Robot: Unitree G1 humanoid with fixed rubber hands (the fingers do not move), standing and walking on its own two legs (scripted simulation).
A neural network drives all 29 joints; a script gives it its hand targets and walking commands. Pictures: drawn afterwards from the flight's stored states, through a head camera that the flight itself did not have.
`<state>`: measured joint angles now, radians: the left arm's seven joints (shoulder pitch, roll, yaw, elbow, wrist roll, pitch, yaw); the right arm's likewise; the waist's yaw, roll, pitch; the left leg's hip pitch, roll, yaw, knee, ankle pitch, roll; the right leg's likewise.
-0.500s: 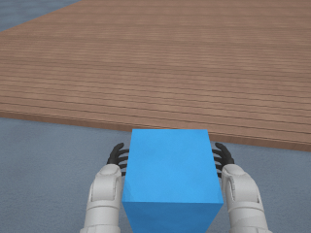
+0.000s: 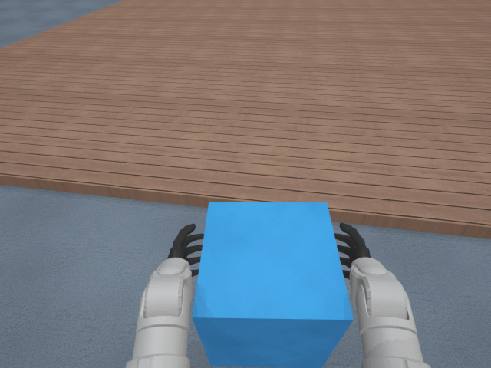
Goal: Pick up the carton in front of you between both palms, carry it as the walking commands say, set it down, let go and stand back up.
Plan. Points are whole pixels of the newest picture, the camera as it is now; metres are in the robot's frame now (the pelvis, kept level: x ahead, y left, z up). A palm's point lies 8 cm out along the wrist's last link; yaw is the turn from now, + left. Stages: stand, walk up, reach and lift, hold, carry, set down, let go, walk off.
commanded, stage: hold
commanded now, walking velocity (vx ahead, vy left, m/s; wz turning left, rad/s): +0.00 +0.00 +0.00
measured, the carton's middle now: (266, 287) +0.29 +0.00 -0.03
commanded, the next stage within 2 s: carry in 0.24 s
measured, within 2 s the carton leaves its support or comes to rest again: neither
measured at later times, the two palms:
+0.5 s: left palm (192, 238) +0.33 +0.13 +0.07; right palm (367, 241) +0.32 -0.17 +0.07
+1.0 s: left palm (216, 151) +0.57 +0.11 +0.08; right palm (346, 153) +0.56 -0.18 +0.08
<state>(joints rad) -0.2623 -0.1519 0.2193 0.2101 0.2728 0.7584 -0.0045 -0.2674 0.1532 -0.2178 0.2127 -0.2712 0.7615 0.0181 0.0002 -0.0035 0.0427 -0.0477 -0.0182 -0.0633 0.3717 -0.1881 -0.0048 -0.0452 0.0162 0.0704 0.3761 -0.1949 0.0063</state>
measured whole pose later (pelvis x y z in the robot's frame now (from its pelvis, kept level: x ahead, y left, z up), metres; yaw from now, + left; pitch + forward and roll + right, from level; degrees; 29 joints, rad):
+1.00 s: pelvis +0.30 -0.03 -0.01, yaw -1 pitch +5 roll +0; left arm -0.17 -0.13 0.13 -0.36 0.10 1.24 0.10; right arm -0.19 0.14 -0.11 -0.35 -0.09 1.25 -0.10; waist -0.03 0.02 -0.12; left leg 0.00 0.07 0.17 0.31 -0.38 -0.03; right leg -0.55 -0.07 -0.19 0.54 -0.14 -0.01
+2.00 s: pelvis +0.95 -0.04 -0.03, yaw +0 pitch +6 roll -1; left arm -0.88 0.01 0.28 0.06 0.07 1.33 0.13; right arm -0.87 -0.02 -0.28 0.03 -0.05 1.35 -0.14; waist 0.01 0.03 0.00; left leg -0.21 0.06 0.14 0.76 -0.46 0.03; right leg -0.48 -0.01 -0.15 0.59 -0.18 -0.09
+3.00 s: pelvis +1.61 -0.03 +0.08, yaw +0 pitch +5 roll +1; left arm -0.84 0.03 0.25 0.20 0.06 1.36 0.13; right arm -0.88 -0.02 -0.29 0.22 -0.08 1.37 -0.13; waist 0.06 -0.01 -0.05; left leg -0.55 0.00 0.02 1.17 -0.38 0.04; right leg -0.38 0.03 -0.15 0.49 -0.20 -0.11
